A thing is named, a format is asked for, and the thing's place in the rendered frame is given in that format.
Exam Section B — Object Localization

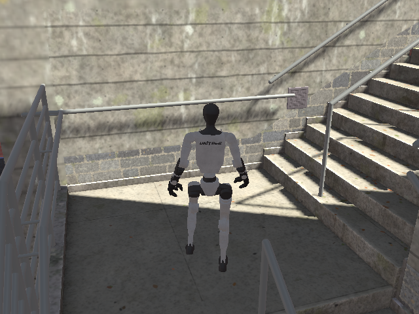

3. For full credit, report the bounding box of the robot head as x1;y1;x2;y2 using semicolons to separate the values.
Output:
199;103;222;135

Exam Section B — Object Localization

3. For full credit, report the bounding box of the robot left upper arm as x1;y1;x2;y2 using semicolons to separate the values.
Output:
178;131;197;168

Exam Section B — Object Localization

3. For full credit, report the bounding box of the left robot foot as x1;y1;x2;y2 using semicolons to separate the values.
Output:
185;244;194;254

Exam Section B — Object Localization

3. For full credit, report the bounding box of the right robot hand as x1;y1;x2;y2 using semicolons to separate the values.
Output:
234;176;249;188

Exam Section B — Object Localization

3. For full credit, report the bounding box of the left robot hand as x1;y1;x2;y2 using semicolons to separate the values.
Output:
168;181;183;197

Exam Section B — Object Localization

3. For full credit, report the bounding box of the robot right upper arm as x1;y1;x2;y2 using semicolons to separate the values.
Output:
224;132;243;168

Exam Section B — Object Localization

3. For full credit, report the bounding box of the right robot forearm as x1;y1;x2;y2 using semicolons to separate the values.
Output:
236;158;247;179

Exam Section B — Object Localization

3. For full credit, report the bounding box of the left robot forearm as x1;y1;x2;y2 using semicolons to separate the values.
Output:
170;158;185;185

